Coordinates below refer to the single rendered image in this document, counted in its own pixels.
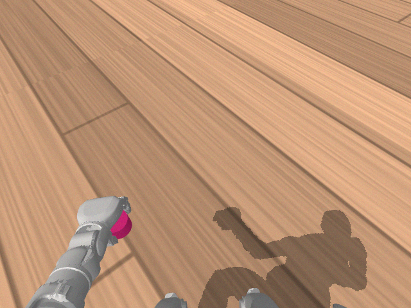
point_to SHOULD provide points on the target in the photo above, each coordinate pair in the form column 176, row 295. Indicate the left robot arm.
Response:
column 71, row 280

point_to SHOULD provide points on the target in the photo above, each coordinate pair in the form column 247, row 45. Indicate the tin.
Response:
column 122, row 227

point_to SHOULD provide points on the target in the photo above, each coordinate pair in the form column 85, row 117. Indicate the left robot hand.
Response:
column 106, row 210

